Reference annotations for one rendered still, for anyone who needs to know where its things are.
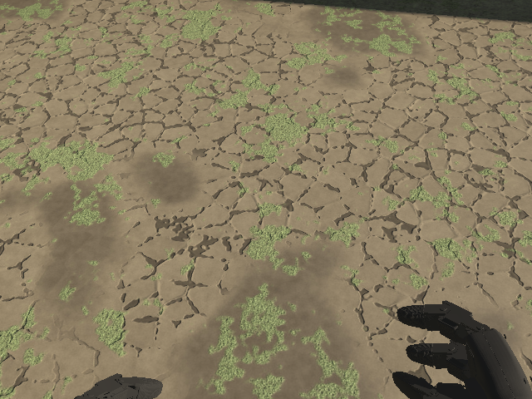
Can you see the robot left hand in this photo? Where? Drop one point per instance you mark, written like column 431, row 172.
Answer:
column 118, row 387

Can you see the robot right hand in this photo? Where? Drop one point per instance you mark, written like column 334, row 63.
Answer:
column 485, row 363

